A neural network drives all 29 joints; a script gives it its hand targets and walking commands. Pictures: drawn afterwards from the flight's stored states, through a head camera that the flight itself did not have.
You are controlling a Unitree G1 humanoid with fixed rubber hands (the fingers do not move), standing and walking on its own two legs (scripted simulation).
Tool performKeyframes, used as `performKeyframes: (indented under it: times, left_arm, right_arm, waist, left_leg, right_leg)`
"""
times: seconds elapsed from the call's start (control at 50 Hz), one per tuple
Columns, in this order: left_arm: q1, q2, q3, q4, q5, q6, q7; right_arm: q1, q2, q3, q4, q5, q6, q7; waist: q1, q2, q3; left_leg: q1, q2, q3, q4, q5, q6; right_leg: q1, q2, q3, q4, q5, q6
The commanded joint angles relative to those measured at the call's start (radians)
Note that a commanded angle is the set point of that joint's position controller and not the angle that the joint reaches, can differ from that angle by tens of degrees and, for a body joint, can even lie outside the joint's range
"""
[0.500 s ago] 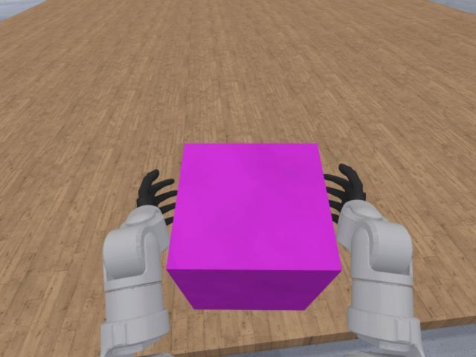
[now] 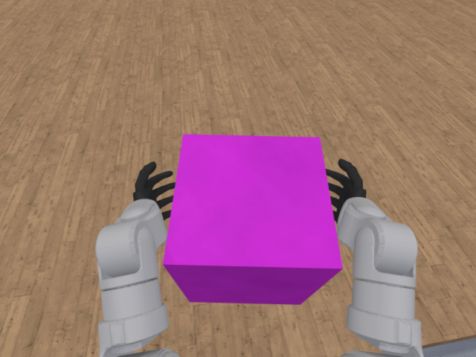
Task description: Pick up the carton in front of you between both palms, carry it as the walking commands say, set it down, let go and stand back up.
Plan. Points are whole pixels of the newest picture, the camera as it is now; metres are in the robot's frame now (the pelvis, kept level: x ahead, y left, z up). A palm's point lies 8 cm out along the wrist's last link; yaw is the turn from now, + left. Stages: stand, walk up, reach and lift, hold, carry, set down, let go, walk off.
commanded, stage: carry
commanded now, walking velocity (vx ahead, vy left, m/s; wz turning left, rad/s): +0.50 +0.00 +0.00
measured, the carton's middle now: (247, 228) +0.34 -0.01 +0.05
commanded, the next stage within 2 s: none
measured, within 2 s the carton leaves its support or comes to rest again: neither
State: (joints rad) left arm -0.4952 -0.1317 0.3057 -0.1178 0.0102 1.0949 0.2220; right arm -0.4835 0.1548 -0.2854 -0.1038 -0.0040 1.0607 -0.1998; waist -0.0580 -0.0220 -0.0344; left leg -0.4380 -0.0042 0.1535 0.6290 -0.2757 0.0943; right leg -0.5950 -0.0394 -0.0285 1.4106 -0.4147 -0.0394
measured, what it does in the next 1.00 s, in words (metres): climbs: right foot 0.08 m higher, then left foot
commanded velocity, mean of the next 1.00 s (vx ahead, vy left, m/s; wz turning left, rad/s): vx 0.50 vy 0.00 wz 0.00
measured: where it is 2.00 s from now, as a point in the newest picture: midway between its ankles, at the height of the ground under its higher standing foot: (226, 158)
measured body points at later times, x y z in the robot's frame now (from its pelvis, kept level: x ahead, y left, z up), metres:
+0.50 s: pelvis +0.32 -0.04 +0.05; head +0.36 -0.04 +0.50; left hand +0.66 +0.14 +0.16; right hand +0.69 -0.17 +0.16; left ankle +0.19 +0.07 -0.50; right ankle +0.43 -0.10 -0.64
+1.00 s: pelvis +0.65 +0.01 +0.09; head +0.65 +0.02 +0.54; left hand +1.00 +0.17 +0.20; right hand +0.99 -0.15 +0.20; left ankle +0.73 +0.08 -0.64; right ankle +0.49 -0.10 -0.55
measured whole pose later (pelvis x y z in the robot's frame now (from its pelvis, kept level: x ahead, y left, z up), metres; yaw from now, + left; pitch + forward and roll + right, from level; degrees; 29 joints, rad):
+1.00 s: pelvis +0.65 +0.01 +0.09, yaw -1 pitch +4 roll +0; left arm -0.53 -0.12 0.32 -0.04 0.04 1.13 0.21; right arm -0.56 0.15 -0.31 0.01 -0.06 1.10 -0.20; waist -0.02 -0.01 -0.07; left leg -0.47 0.01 0.18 0.56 -0.17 0.10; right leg -0.33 -0.01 -0.02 1.13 -0.44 -0.02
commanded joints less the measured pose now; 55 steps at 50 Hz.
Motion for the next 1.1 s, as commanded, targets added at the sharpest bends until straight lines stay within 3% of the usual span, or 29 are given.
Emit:
performKeyframes:
  times: [0.0, 0.06, 0.12, 0.18, 0.22, 0.26, 0.28, 0.3, 0.32, 0.34, 0.36, 0.38, 0.4, 0.42, 0.44, 0.46, 0.5, 0.58, 0.66, 0.8, 0.84, 0.86, 0.88, 0.9, 0.92, 0.94, 0.98, 1.02, 1.08]
  left_arm:
    - [-0.604, -0.694, -0.580, -0.096, -0.112, -0.053, -0.003]
    - [-0.567, -0.668, -0.594, -0.115, -0.104, -0.074, 0.006]
    - [-0.551, -0.621, -0.607, -0.145, -0.116, -0.070, 0.014]
    - [-0.524, -0.579, -0.602, -0.136, -0.119, -0.051, 0.021]
    - [-0.525, -0.573, -0.602, -0.122, -0.121, -0.035, 0.021]
    - [-0.521, -0.596, -0.605, -0.089, -0.125, -0.024, 0.017]
    - [-0.523, -0.606, -0.604, -0.078, -0.128, -0.022, 0.014]
    - [-0.523, -0.616, -0.606, -0.069, -0.134, -0.022, 0.010]
    - [-0.526, -0.621, -0.614, -0.068, -0.145, -0.025, 0.004]
    - [-0.537, -0.633, -0.621, -0.083, -0.154, -0.031, -0.004]
    - [-0.574, -0.625, -0.628, -0.114, -0.175, -0.036, -0.008]
    - [-0.550, -0.647, -0.654, -0.080, -0.199, -0.042, -0.009]
    - [-0.574, -0.667, -0.668, -0.125, -0.219, -0.047, -0.014]
    - [-0.604, -0.693, -0.692, -0.153, -0.232, -0.053, -0.016]
    - [-0.635, -0.714, -0.700, -0.176, -0.242, -0.059, -0.022]
    - [-0.678, -0.734, -0.710, -0.197, -0.262, -0.063, -0.031]
    - [-0.685, -0.719, -0.731, -0.233, -0.286, -0.066, -0.041]
    - [-0.595, -0.622, -0.682, -0.205, -0.242, -0.037, -0.027]
    - [-0.504, -0.556, -0.588, -0.110, -0.162, 0.015, -0.016]
    - [-0.578, -0.588, -0.528, -0.006, -0.103, 0.041, -0.017]
    - [-0.601, -0.612, -0.532, 0.010, -0.104, 0.036, -0.013]
    - [-0.609, -0.625, -0.537, 0.014, -0.105, 0.035, -0.012]
    - [-0.604, -0.631, -0.541, 0.018, -0.101, 0.033, -0.010]
    - [-0.600, -0.639, -0.540, 0.024, -0.097, 0.034, -0.009]
    - [-0.609, -0.658, -0.534, 0.022, -0.095, 0.029, -0.008]
    - [-0.641, -0.680, -0.547, 0.019, -0.105, 0.023, -0.008]
    - [-0.674, -0.770, -0.570, 0.017, -0.116, 0.000, -0.021]
    - [-0.643, -0.836, -0.602, 0.012, -0.123, -0.031, -0.040]
    - [-0.515, -0.863, -0.648, -0.001, -0.098, -0.070, -0.052]
  right_arm:
    - [-0.674, 0.708, 0.651, -0.175, 0.217, -0.038, 0.024]
    - [-0.621, 0.667, 0.656, -0.188, 0.221, -0.055, 0.023]
    - [-0.570, 0.609, 0.642, -0.187, 0.216, -0.051, 0.013]
    - [-0.520, 0.564, 0.616, -0.162, 0.201, -0.033, 0.000]
    - [-0.492, 0.553, 0.601, -0.140, 0.186, -0.022, -0.004]
    - [-0.490, 0.546, 0.582, -0.126, 0.164, -0.011, -0.008]
    - [-0.486, 0.550, 0.577, -0.121, 0.155, -0.007, -0.008]
    - [-0.490, 0.550, 0.573, -0.123, 0.145, -0.007, -0.010]
    - [-0.502, 0.552, 0.568, -0.129, 0.135, -0.009, -0.013]
    - [-0.520, 0.548, 0.562, -0.136, 0.125, -0.012, -0.017]
    - [-0.492, 0.567, 0.560, -0.151, 0.115, -0.015, -0.017]
    - [-0.507, 0.555, 0.536, -0.156, 0.110, -0.011, -0.018]
    - [-0.526, 0.585, 0.543, -0.153, 0.123, -0.014, -0.021]
    - [-0.535, 0.594, 0.536, -0.166, 0.123, -0.020, -0.019]
    - [-0.563, 0.611, 0.535, -0.178, 0.121, -0.025, -0.015]
    - [-0.584, 0.610, 0.524, -0.175, 0.109, -0.027, -0.012]
    - [-0.572, 0.595, 0.541, -0.180, 0.112, -0.027, -0.010]
    - [-0.523, 0.554, 0.565, -0.154, 0.121, 0.000, -0.021]
    - [-0.525, 0.543, 0.564, -0.097, 0.124, 0.048, -0.024]
    - [-0.630, 0.620, 0.540, 0.001, 0.128, 0.082, -0.007]
    - [-0.639, 0.625, 0.528, 0.022, 0.121, 0.078, -0.009]
    - [-0.623, 0.628, 0.517, 0.041, 0.114, 0.076, -0.010]
    - [-0.600, 0.630, 0.507, 0.062, 0.108, 0.073, -0.010]
    - [-0.573, 0.624, 0.493, 0.074, 0.098, 0.071, -0.012]
    - [-0.615, 0.635, 0.501, 0.078, 0.100, 0.060, -0.015]
    - [-0.587, 0.672, 0.508, 0.084, 0.107, 0.053, -0.010]
    - [-0.635, 0.753, 0.543, 0.032, 0.116, 0.022, 0.012]
    - [-0.645, 0.811, 0.589, -0.015, 0.132, -0.013, 0.033]
    - [-0.536, 0.830, 0.634, -0.054, 0.120, -0.049, 0.049]
  waist:
    - [0.011, 0.102, -0.409]
    - [-0.009, 0.123, -0.403]
    - [-0.027, 0.103, -0.351]
    - [-0.003, 0.115, -0.269]
    - [0.008, 0.124, -0.226]
    - [0.021, 0.165, -0.240]
    - [0.043, 0.199, -0.273]
    - [0.077, 0.239, -0.326]
    - [0.156, 0.263, -0.412]
    - [0.233, 0.208, -0.512]
    - [0.173, -0.072, -0.625]
    - [0.157, -0.277, -0.709]
    - [0.140, -0.167, -0.661]
    - [0.139, -0.072, -0.586]
    - [0.124, -0.026, -0.518]
    - [0.111, -0.035, -0.482]
    - [0.110, 0.009, -0.453]
    - [0.095, -0.028, -0.413]
    - [0.105, -0.083, -0.347]
    - [0.120, -0.136, -0.227]
    - [0.066, -0.145, -0.259]
    - [0.024, -0.109, -0.315]
    - [-0.001, -0.035, -0.411]
    - [0.004, 0.123, -0.488]
    - [0.023, 0.352, -0.513]
    - [0.034, 0.288, -0.489]
    - [0.025, 0.088, -0.446]
    - [0.035, 0.087, -0.442]
    - [0.038, 0.123, -0.441]
  left_leg:
    - [0.508, 0.296, -0.470, -0.255, 0.105, 0.132]
    - [0.593, 0.299, -0.431, -0.251, 0.182, 0.170]
    - [0.686, 0.299, -0.420, -0.246, 0.176, 0.174]
    - [0.621, 0.245, -0.334, -0.311, 0.217, 0.130]
    - [0.493, 0.204, -0.220, -0.411, 0.359, 0.128]
    - [0.433, 0.179, -0.097, -0.407, 0.782, 0.103]
    - [0.452, 0.172, -0.051, -0.336, 1.107, 0.086]
    - [0.497, 0.178, -0.038, -0.229, 1.326, 0.059]
    - [0.513, 0.175, -0.024, -0.006, 1.415, 0.023]
    - [0.391, 0.153, -0.017, 0.277, 1.237, -0.010]
    - [0.046, 0.004, -0.067, 0.663, 0.376, -0.072]
    - [-0.107, -0.133, -0.209, 0.993, -0.024, -0.070]
    - [-0.215, -0.067, -0.307, 1.106, -0.027, -0.031]
    - [-0.282, -0.028, -0.275, 1.120, -0.041, -0.013]
    - [-0.326, 0.015, -0.253, 1.092, -0.057, 0.001]
    - [-0.357, 0.029, -0.238, 1.072, -0.069, 0.004]
    - [-0.355, 0.043, -0.206, 0.939, -0.111, 0.003]
    - [-0.395, 0.086, -0.164, 0.686, -0.028, -0.028]
    - [-0.414, 0.104, -0.100, 0.393, 0.099, -0.068]
    - [-0.214, 0.036, 0.009, -0.030, 0.219, -0.053]
    - [-0.059, 0.003, 0.037, -0.117, 0.209, -0.037]
    - [0.121, -0.034, 0.083, -0.193, 0.232, -0.039]
    - [0.383, 0.012, 0.036, -0.174, 0.192, -0.036]
    - [0.568, 0.239, -0.321, -0.187, 0.082, 0.014]
    - [0.753, 0.419, -0.731, -0.292, 0.109, 0.149]
    - [0.725, 0.405, -0.713, -0.311, 0.117, 0.156]
    - [0.614, 0.354, -0.517, -0.309, 0.213, 0.106]
    - [0.547, 0.319, -0.387, -0.346, 0.252, 0.073]
    - [0.580, 0.292, -0.287, -0.381, 0.335, 0.067]
  right_leg:
    - [-0.310, -0.038, 0.012, 0.105, 0.060, -0.012]
    - [-0.491, -0.033, -0.028, 0.264, 0.040, -0.018]
    - [-0.714, -0.053, -0.031, 0.367, -0.003, -0.033]
    - [-0.702, -0.078, -0.065, 0.209, -0.003, -0.029]
    - [-0.485, -0.073, -0.120, -0.109, -0.001, -0.036]
    - [-0.232, -0.016, -0.215, -0.327, 0.121, -0.067]
    - [-0.116, 0.046, -0.267, -0.407, 0.144, -0.082]
    - [-0.009, 0.095, -0.289, -0.484, 0.187, -0.087]
    - [0.174, 0.136, -0.281, -0.610, 0.224, -0.082]
    - [0.463, 0.114, -0.192, -0.757, 0.247, -0.080]
    - [0.745, -0.207, 0.397, -0.900, 0.213, -0.220]
    - [0.790, -0.304, 0.800, -1.036, 0.393, -0.337]
    - [0.781, -0.283, 0.693, -0.975, 0.351, -0.320]
    - [0.714, -0.271, 0.604, -0.939, 0.323, -0.286]
    - [0.638, -0.256, 0.517, -0.945, 0.292, -0.245]
    - [0.612, -0.237, 0.455, -0.952, 0.263, -0.225]
    - [0.587, -0.226, 0.375, -0.982, 0.217, -0.212]
    - [0.607, -0.216, 0.242, -1.014, 0.396, -0.213]
    - [0.618, -0.168, 0.107, -1.060, 0.460, -0.196]
    - [0.639, -0.146, 0.005, -1.078, 0.651, -0.116]
    - [0.654, -0.160, -0.031, -0.982, 0.884, -0.070]
    - [0.628, -0.131, -0.092, -0.839, 0.926, -0.034]
    - [0.499, -0.101, -0.115, -0.650, 0.771, -0.005]
    - [0.296, -0.050, -0.103, -0.418, 0.456, 0.030]
    - [-0.030, 0.108, -0.031, -0.198, -0.052, 0.048]
    - [-0.103, 0.055, 0.050, -0.095, -0.066, 0.019]
    - [-0.119, -0.014, 0.057, -0.122, 0.044, 0.002]
    - [-0.074, -0.054, 0.048, -0.215, 0.117, 0.016]
    - [-0.091, -0.053, 0.003, -0.336, 0.158, 0.044]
